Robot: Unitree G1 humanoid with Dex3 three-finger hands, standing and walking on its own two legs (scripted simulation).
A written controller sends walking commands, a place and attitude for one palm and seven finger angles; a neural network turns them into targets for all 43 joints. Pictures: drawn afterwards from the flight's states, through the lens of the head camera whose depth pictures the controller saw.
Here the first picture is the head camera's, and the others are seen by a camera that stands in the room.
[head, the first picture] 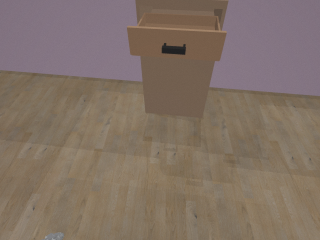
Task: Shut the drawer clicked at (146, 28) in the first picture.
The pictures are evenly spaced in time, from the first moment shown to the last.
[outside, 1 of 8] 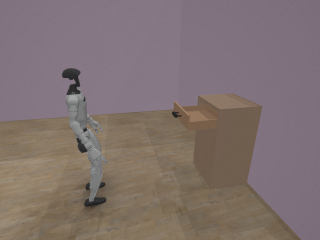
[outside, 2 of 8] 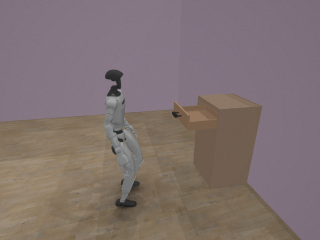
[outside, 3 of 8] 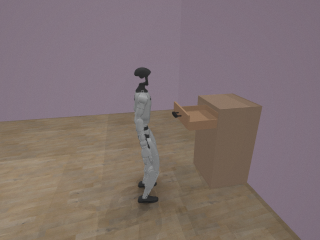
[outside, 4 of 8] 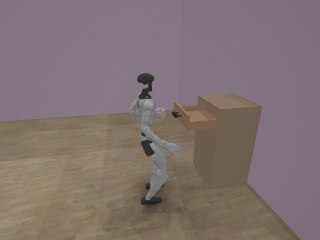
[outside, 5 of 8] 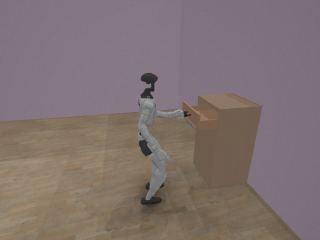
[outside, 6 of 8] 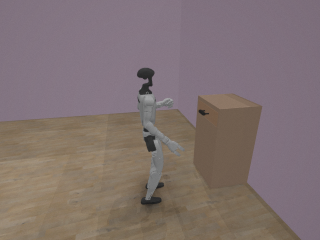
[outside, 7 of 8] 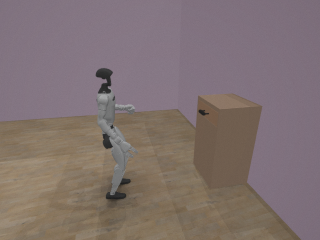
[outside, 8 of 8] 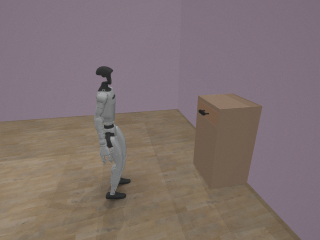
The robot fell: no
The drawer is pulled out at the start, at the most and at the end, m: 0.30 0.30 0.00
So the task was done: yes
